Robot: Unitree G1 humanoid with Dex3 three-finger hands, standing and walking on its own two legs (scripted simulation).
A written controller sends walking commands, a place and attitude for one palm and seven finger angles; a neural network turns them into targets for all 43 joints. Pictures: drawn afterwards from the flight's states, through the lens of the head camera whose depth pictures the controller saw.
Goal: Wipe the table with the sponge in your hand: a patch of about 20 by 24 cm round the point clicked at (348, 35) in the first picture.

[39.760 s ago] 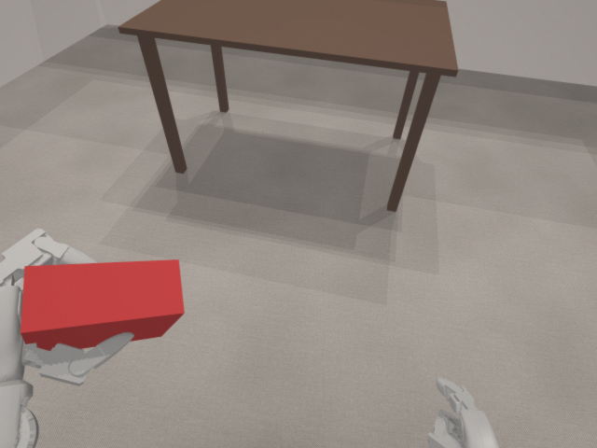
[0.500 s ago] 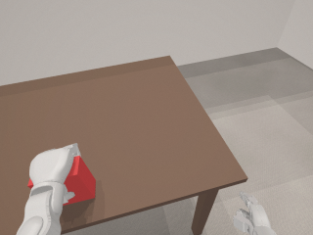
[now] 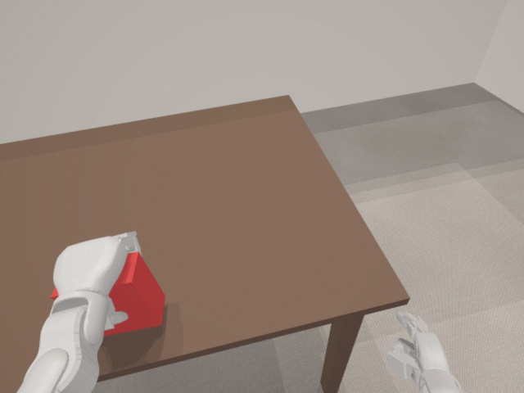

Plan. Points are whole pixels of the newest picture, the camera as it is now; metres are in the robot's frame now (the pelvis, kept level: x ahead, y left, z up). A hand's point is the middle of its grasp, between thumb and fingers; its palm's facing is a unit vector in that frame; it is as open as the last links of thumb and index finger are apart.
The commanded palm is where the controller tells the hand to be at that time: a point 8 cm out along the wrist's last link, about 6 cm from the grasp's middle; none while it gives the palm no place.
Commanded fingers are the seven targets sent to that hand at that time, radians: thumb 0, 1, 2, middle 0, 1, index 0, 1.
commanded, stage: lift the sponge slowly off the table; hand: left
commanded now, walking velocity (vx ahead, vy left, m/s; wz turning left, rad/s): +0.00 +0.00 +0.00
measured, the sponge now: (120, 303) +0.22 +0.28 +0.02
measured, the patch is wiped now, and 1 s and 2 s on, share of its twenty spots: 0.95 0.95 0.95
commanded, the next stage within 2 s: bring the sponge back beside the body in 1.24 s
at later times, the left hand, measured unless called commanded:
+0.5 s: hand (96, 264) +0.23 +0.29 +0.11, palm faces +0.07 -0.07 -1.00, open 9.8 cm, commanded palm +0.20 +0.27 +0.17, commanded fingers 0.00 0.10 1.30 -1.20 -1.60 -1.20 -1.60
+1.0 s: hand (89, 252) +0.24 +0.28 +0.14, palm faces +0.10 -0.09 -0.99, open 9.8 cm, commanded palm +0.20 +0.27 +0.21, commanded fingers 0.00 0.10 1.30 -1.20 -1.60 -1.20 -1.60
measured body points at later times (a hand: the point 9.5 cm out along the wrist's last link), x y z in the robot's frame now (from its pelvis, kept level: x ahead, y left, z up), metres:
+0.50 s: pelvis -0.01 +0.00 +0.00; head -0.03 -0.04 +0.45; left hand +0.23 +0.29 +0.16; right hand +0.25 -0.20 -0.08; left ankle +0.03 +0.15 -0.74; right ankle -0.03 -0.12 -0.74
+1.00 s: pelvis -0.01 +0.00 +0.00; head -0.03 -0.05 +0.45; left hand +0.23 +0.28 +0.19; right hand +0.25 -0.20 -0.07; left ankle +0.03 +0.15 -0.74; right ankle -0.03 -0.12 -0.74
